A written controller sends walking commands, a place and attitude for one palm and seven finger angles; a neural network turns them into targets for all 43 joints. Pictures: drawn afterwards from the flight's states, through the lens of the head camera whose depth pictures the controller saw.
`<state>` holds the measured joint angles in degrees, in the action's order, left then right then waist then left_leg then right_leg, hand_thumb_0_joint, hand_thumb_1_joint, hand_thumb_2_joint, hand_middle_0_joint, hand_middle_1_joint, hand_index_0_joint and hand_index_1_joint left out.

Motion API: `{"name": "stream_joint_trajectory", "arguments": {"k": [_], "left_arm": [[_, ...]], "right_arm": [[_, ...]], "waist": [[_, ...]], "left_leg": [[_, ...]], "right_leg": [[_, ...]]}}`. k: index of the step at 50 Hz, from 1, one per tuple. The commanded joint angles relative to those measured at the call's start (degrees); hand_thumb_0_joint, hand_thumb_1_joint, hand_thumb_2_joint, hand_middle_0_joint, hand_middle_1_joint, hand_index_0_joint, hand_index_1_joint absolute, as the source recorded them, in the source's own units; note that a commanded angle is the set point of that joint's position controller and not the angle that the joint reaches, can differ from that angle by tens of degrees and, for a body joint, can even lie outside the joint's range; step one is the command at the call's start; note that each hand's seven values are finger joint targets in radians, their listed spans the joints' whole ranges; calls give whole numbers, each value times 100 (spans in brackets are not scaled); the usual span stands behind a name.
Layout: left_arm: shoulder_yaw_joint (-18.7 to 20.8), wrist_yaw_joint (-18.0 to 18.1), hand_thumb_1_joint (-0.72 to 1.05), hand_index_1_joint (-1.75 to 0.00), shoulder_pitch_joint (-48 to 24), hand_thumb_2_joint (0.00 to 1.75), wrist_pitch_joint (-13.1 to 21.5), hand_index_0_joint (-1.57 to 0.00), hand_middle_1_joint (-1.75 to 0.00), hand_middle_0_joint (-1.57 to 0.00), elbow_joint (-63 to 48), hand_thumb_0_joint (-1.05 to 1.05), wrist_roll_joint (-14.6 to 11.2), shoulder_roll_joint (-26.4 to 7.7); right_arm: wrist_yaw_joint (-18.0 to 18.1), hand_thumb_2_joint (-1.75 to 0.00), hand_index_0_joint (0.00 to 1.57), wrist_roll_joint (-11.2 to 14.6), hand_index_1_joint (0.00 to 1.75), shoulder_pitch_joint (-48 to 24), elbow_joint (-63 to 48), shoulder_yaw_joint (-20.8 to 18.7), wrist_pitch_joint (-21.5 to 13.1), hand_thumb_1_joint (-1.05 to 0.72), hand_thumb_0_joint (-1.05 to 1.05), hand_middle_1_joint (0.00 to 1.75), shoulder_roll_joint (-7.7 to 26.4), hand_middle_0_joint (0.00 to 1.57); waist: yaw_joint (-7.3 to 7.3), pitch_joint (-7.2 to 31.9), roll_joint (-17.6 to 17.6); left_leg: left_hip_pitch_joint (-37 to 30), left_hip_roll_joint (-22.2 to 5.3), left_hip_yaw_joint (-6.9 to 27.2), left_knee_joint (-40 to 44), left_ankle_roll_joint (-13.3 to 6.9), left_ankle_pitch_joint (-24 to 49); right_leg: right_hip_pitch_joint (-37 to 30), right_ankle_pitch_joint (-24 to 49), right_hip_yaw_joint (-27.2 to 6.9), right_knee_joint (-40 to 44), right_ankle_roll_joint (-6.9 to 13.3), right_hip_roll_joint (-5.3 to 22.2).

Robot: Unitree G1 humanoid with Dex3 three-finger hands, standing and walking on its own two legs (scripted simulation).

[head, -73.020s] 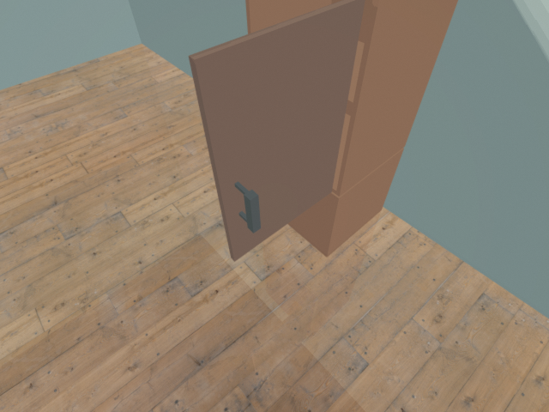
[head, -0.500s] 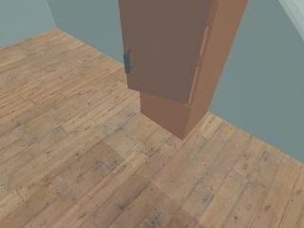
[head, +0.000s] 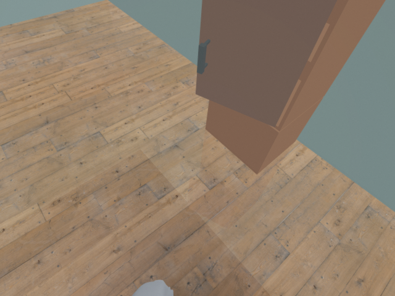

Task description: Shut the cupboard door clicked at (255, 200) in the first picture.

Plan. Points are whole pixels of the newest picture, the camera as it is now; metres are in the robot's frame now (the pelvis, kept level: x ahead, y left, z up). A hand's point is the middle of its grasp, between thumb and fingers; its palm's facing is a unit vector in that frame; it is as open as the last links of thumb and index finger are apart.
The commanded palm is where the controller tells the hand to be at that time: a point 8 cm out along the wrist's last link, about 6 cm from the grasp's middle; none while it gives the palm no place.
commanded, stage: walk to a spot facing it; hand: left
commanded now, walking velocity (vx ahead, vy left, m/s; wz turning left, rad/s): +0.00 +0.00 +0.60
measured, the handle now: (204, 56) +0.96 +0.00 -0.08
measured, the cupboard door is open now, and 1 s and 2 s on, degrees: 20 20 20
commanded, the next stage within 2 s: turn to face it in 1.66 s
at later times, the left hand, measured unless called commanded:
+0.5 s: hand out of the picture +0.04 +0.18 -0.13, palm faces +0.28 -0.91 -0.31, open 7.4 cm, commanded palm none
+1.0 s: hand out of the picture -0.06 +0.20 -0.15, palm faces +0.62 -0.75 -0.24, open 7.4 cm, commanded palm none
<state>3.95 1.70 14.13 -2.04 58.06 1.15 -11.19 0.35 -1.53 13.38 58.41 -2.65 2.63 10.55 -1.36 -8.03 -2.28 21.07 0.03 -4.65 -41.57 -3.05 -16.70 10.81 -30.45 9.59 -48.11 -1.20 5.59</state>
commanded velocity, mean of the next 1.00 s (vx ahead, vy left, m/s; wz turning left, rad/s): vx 0.11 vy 0.00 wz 0.59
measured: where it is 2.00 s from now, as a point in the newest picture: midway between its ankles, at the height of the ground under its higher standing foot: (159, 267)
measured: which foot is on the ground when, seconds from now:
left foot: down 0.00-0.44, up 0.46-0.80, down 0.82-1.00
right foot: up 0.00-0.42, down 0.44-0.84, up 0.86-1.00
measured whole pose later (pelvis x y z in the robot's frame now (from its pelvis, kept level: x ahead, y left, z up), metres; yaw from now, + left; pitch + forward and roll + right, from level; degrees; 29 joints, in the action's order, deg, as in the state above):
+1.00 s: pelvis +0.04 +0.00 +0.02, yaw +37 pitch +0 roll +0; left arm 5.0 -1.0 14.5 -2.3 53.7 1.8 -14.8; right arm 0.0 -1.7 11.1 50.7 -1.9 -0.8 12.6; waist 0.6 -5.6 -2.1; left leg 10.6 1.2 -1.1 -29.6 -2.1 -18.8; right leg 28.5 -22.4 3.0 -65.1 -3.1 7.1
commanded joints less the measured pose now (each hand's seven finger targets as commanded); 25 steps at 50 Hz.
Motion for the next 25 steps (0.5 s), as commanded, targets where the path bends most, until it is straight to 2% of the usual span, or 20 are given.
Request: {"name": "stream_joint_trajectory", "arguments": {"k": [1, 2, 3, 5, 7, 9, 11, 15, 18, 19, 20, 21, 22, 23, 24, 25], "left_arm": [[169, 47, 90, -30, -415, 90, 7, -20, -30, -20, -826, 0, 3, -660], [183, 10, 90, -30, -492, 90, -6, -20, -30, -20, -809, 0, 20, -703], [200, -24, 90, -30, -478, 90, 8, -20, -30, -20, -807, 0, 43, -673], [209, -69, 90, -30, -265, 90, 40, -20, -30, -20, -766, 0, 50, -645], [198, -75, 90, -30, -231, 90, 52, -20, -30, -20, -785, 0, 46, -582], [181, -77, 90, -30, -342, 90, 67, -20, -30, -20, -883, 0, 55, -603], [169, -65, 90, -30, -449, 90, 61, -20, -30, -20, -988, 0, 52, -602], [146, -50, 90, -30, -585, 90, 52, -20, -30, -20, -1157, 0, 28, -656], [144, -24, 90, -30, -187, 90, 51, -20, -30, -20, -1103, 0, -11, -709], [174, -12, 90, -30, 123, 90, 77, -20, -30, -20, -1051, 0, -11, -833], [228, 3, 90, -30, 419, 90, 103, -20, -30, -20, -989, 0, -3, -951], [316, 36, 90, -30, 502, 90, 158, -20, -30, -20, -1045, 0, 89, -1396], [303, 63, 90, -30, 54, 90, 139, -20, -30, -20, -1178, 0, 123, -1640], [208, 87, 90, -30, -450, 90, 135, -20, -30, -20, -1295, 0, 62, -1423], [192, 94, 90, -30, -909, 90, 140, -20, -30, -20, -1473, 0, 62, -1300], [173, 90, 90, -30, -887, 90, 193, -20, -30, -20, -1423, 0, 33, -1035]], "right_arm": [[73, -90, 20, -16, 30, 693, -347, -302, -127, -90, 0, 30, 1397, 20], [93, -90, 20, -41, 30, 402, -482, -260, -127, -90, 0, 30, 1331, 20], [108, -90, 20, -53, 30, 215, -549, -234, -144, -90, 0, 30, 1251, 20], [122, -90, 20, -41, 30, 71, -631, -223, -188, -90, 0, 30, 1219, 20], [114, -90, 20, -29, 30, 106, -648, -255, -195, -90, 0, 30, 1244, 20], [106, -90, 20, -17, 30, 229, -631, -277, -191, -90, 0, 30, 1264, 20], [82, -90, 20, -26, 30, 244, -651, -316, -163, -90, 0, 30, 1271, 20], [45, -90, 20, -45, 30, 184, -741, -388, -87, -90, 0, 30, 1341, 20], [22, -90, 20, -43, 30, -107, -899, -438, -35, -90, 0, 30, 1360, 20], [16, -90, 20, -10, 30, -241, -969, -445, -27, -90, 0, 30, 1336, 20], [-4, -90, 20, 30, 30, -373, -1036, -443, -8, -90, 0, 30, 1190, 20], [-37, -90, 20, 96, 30, -269, -1080, -429, 6, -90, 0, 30, 822, 20], [-31, -90, 20, 53, 30, -291, -1137, -433, -19, -90, 0, 30, 737, 20], [-78, -90, 20, -26, 30, -185, -1080, -457, 12, -90, 0, 30, 993, 20], [-133, -90, 20, -33, 30, 164, -1085, -451, 54, -90, 0, 30, 849, 20], [-142, -90, 20, -41, 30, 45, -955, -424, 88, -90, 0, 30, 781, 20]], "waist": [[-284, 780, 1228], [-172, 605, 1038], [-84, 488, 889], [52, 750, 640], [52, 1018, 556], [-3, 1129, 623], [-40, 1171, 869], [-85, 1133, 1265], [93, 1186, 1353], [248, 1256, 1235], [399, 1292, 865], [431, 1234, -514], [350, 792, -1400], [66, 580, -741], [-235, 639, -247], [-206, 624, -690]], "left_leg": [[-613, -1946, 3177, 2674, -914, 639], [-268, -1730, 3109, 2791, -741, -228], [-135, -1528, 2889, 2820, -624, -411], [-368, -1305, 2619, 2772, -533, -182], [-667, -1209, 2467, 2654, -571, 176], [-938, -1118, 2512, 2580, -580, 507], [-1067, -1112, 2623, 2525, -630, 686], [-922, -1005, 2898, 2440, -639, 707], [-423, -803, 2992, 2275, -513, 748], [-98, -629, 2906, 2060, -370, 669], [520, -307, 2621, 1790, -95, 90], [1467, 367, 1804, 466, 344, -932], [1851, 763, 997, -1430, 580, -1539], [1496, 354, 1235, -2402, 478, -1362], [1291, 325, 1110, -2747, 485, -1105], [1441, 176, 951, -2966, 560, -831]], "right_leg": [[1704, -278, -1028, -2104, 21, -12], [1745, 159, -1123, -2071, -12, 19], [1780, 522, -1147, -1964, -45, -11], [1837, 920, -1112, -1790, -113, -80], [1839, 987, -1054, -1439, -169, -152], [1901, 993, -1043, -1160, -214, -237], [1940, 891, -1053, -875, -252, -284], [1572, 650, -1036, -92, -230, -470], [659, 735, -983, 1001, -137, -664], [38, 1116, -970, 1682, -106, -696], [-687, 1433, -1017, 2502, -26, -498], [-1186, 599, -2396, 3490, 402, 780], [-299, 524, -3706, 3846, 1004, 2128], [533, 738, -3086, 3712, 1083, 2062], [761, 971, -2560, 3547, 1092, 1836], [415, 1992, -2173, 3251, 942, 1316]]}}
